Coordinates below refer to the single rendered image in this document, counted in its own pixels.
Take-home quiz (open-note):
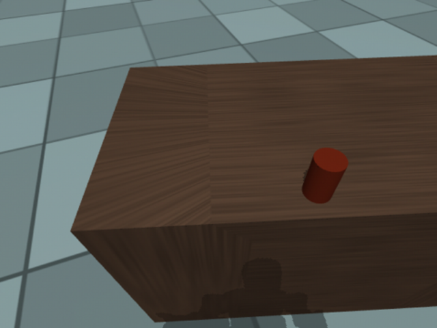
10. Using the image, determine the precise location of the can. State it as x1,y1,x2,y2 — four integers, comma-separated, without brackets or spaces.
302,148,348,204

